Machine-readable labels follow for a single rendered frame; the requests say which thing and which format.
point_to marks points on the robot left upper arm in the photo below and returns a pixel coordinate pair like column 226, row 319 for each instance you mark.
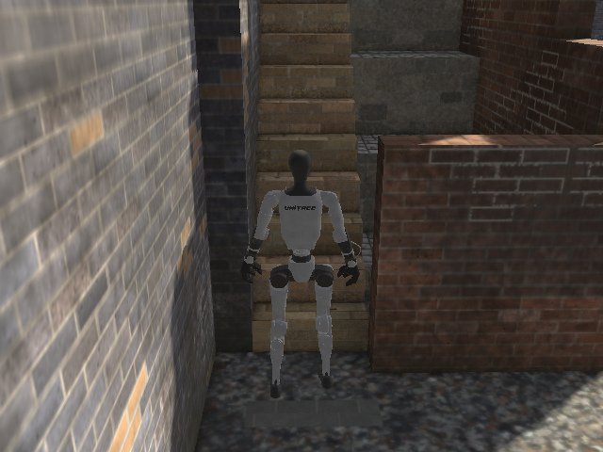
column 270, row 201

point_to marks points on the robot right forearm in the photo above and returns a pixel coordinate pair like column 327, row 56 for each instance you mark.
column 347, row 251

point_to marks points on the robot right hand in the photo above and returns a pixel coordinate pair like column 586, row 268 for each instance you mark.
column 354, row 271

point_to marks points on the robot torso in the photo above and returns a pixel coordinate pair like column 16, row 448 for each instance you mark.
column 300, row 218

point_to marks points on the robot head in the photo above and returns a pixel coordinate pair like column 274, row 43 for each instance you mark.
column 300, row 163

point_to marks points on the robot left forearm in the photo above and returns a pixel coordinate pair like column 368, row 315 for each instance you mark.
column 253, row 248

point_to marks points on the robot right upper arm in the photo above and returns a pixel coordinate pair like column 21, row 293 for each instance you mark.
column 329, row 199

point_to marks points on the robot left hand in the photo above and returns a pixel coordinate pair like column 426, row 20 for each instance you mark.
column 246, row 268

